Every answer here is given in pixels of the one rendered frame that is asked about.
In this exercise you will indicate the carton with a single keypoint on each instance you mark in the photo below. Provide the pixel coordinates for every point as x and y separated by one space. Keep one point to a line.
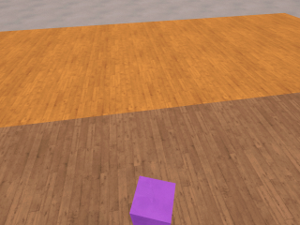
153 202

